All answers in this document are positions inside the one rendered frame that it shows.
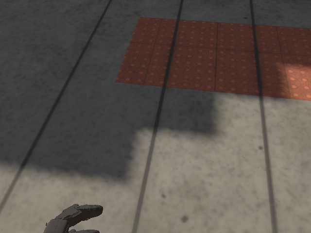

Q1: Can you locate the robot left hand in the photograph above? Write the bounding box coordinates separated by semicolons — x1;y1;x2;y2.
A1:
44;204;103;233

